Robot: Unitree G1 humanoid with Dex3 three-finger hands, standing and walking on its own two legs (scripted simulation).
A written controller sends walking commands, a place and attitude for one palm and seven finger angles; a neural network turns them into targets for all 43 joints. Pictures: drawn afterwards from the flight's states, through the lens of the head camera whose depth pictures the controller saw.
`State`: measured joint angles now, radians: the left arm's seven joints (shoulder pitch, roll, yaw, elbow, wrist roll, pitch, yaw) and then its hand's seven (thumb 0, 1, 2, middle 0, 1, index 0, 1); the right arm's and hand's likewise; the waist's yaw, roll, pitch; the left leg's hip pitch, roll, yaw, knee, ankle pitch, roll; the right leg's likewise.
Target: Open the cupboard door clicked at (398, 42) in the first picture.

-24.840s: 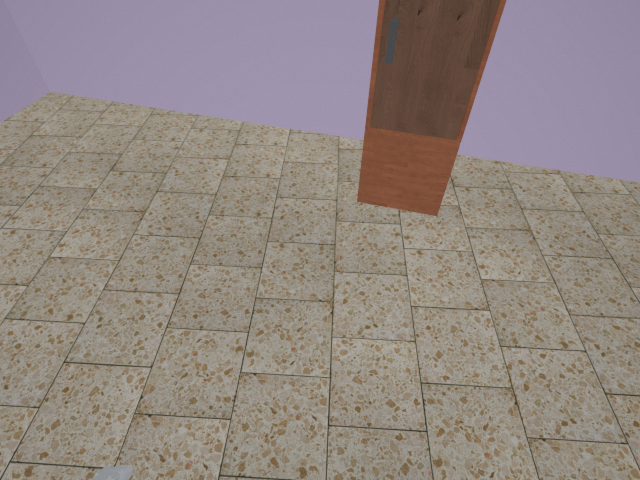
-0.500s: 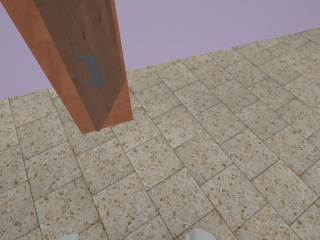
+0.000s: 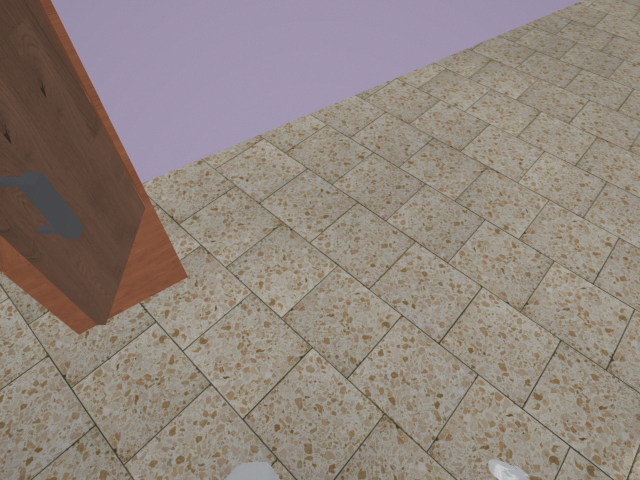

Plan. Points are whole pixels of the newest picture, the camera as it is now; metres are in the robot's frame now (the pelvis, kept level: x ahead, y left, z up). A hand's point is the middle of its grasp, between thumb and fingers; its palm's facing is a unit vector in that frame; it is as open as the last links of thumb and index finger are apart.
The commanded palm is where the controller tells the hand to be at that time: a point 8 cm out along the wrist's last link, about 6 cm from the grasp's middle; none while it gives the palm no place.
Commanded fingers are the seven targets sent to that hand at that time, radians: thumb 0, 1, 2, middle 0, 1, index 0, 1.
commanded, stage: walk to a spot facing it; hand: left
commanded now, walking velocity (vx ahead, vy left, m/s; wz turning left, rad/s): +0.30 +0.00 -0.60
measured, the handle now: (39, 207) +0.45 +0.49 +0.00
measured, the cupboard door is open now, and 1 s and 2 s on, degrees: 55 55 55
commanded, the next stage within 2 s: turn to face it in 1.52 s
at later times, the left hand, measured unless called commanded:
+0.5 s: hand (286, 323) +0.38 +0.10 -0.18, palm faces -0.39 -0.90 -0.18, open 7.4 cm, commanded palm none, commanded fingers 0.00 0.90 0.90 -0.20 -0.30 -0.20 -0.30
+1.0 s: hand (327, 305) +0.41 +0.03 -0.17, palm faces -0.37 -0.90 -0.23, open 7.3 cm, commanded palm none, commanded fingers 0.00 0.90 0.90 -0.20 -0.30 -0.20 -0.30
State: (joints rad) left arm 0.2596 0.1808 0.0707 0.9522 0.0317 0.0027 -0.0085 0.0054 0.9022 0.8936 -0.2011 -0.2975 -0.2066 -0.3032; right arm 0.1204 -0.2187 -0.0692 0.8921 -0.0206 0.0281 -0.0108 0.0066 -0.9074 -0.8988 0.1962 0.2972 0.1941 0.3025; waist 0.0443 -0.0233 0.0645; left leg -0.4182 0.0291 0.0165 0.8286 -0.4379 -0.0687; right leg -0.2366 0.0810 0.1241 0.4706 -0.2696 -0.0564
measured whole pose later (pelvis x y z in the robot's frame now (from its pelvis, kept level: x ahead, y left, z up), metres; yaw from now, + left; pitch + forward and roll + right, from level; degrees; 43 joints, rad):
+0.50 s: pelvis +0.18 -0.03 -0.02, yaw -18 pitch +2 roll +0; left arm 0.03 0.22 0.06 0.92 0.03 0.01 -0.06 0.01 0.91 0.90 -0.19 -0.30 -0.20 -0.30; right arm 0.53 -0.16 0.00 1.07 -0.04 -0.05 -0.04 0.01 -0.90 -0.90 0.20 0.30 0.20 0.30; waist -0.06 0.00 0.12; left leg 0.08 0.11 0.29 0.44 -0.49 -0.06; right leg -0.53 0.02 -0.16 0.72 -0.25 -0.08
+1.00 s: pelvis +0.40 -0.16 -0.01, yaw -29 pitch +2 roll +2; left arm 0.45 0.13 0.03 1.09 0.01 -0.09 0.04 0.00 0.92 0.89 -0.20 -0.30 -0.20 -0.30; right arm 0.06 -0.17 -0.04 0.96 -0.01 -0.01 0.01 0.00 -0.91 -0.90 0.20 0.30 0.19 0.30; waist 0.05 0.00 0.04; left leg -0.61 0.03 0.12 0.84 -0.18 -0.01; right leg 0.11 0.12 0.05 0.25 -0.38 -0.13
